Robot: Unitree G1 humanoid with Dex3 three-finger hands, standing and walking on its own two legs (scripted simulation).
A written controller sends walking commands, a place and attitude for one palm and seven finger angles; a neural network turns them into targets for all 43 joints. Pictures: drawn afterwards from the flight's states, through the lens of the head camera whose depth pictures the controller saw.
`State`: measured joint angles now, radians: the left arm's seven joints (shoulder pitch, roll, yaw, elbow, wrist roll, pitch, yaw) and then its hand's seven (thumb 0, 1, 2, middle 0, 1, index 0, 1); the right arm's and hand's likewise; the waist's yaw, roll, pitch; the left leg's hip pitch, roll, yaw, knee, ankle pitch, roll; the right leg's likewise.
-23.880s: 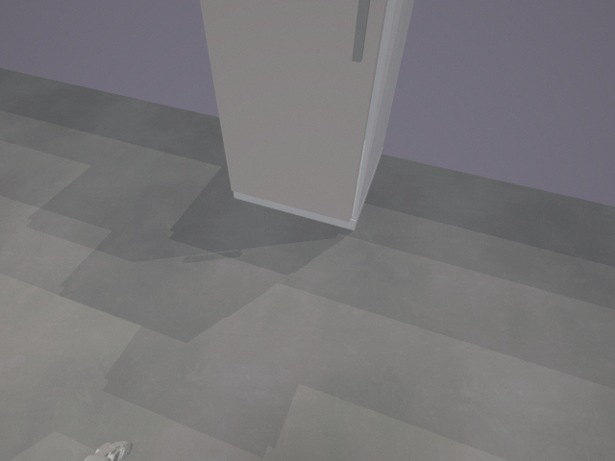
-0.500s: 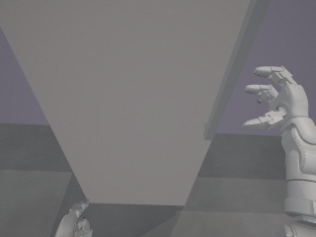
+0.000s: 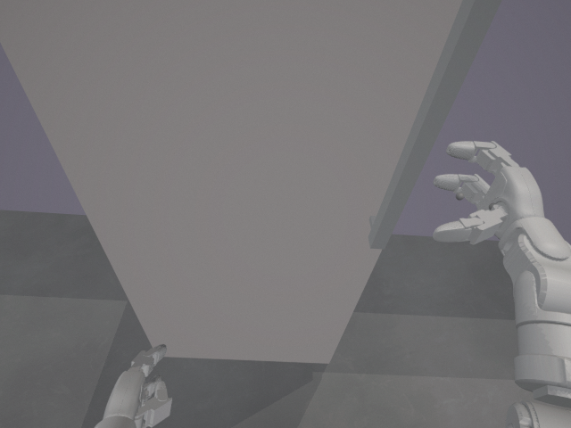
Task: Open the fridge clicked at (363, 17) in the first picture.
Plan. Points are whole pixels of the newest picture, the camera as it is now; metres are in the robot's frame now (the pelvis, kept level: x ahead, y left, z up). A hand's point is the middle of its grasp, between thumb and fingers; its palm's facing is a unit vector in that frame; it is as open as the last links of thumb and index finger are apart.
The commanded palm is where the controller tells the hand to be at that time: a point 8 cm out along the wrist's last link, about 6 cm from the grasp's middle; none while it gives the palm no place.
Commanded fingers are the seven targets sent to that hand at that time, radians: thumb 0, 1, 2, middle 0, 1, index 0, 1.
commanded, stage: move the hooked fingers beside the handle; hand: right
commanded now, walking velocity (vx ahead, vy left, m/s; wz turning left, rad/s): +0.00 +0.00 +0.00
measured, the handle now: (415, 133) +0.44 -0.12 +0.23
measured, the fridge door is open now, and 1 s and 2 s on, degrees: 0 0 0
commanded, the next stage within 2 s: feel for the door with the fingertips in 2.00 s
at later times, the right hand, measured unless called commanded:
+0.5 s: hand (474, 184) +0.36 -0.18 +0.22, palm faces -0.02 +1.00 -0.03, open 14.0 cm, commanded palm +0.34 -0.24 +0.20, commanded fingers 0.00 0.50 -0.30 0.30 1.20 0.30 1.20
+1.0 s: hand (466, 209) +0.37 -0.20 +0.17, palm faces -0.01 +1.00 -0.05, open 14.0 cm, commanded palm +0.34 -0.24 +0.20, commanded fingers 0.00 0.50 -0.30 0.30 1.20 0.30 1.20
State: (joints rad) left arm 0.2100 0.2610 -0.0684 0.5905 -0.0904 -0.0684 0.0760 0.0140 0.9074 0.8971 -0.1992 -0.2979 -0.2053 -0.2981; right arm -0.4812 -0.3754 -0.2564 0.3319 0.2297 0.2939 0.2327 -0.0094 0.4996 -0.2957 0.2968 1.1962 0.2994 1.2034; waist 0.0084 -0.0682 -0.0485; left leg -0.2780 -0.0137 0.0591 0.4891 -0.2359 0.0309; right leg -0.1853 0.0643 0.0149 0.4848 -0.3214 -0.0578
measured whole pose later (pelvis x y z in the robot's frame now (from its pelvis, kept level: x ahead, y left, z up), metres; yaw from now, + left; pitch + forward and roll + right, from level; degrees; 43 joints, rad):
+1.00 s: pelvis -0.01 +0.00 +0.00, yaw +0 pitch +1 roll +0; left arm 0.23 0.28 -0.06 0.59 -0.10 -0.07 0.08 0.01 0.91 0.90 -0.20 -0.30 -0.20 -0.30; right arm -0.44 -0.40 -0.28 0.35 0.24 0.28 0.26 -0.01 0.50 -0.30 0.30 1.20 0.30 1.20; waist 0.01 -0.06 -0.04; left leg -0.28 -0.02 0.06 0.49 -0.23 0.04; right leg -0.19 0.06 0.01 0.49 -0.32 -0.05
